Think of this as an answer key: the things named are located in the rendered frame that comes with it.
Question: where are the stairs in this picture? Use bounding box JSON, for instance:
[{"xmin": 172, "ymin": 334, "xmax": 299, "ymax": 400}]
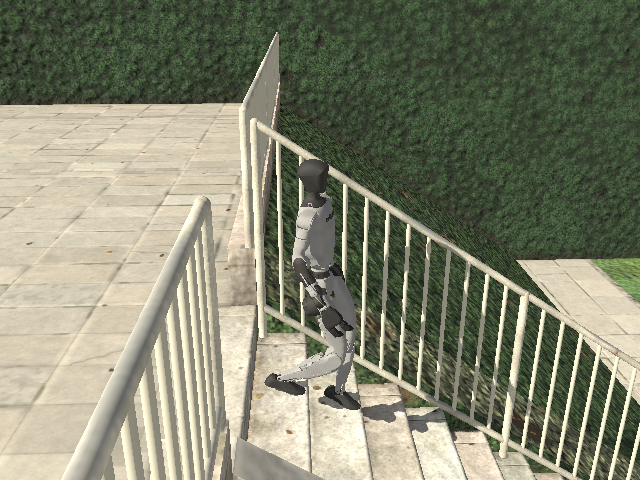
[{"xmin": 242, "ymin": 310, "xmax": 565, "ymax": 480}]

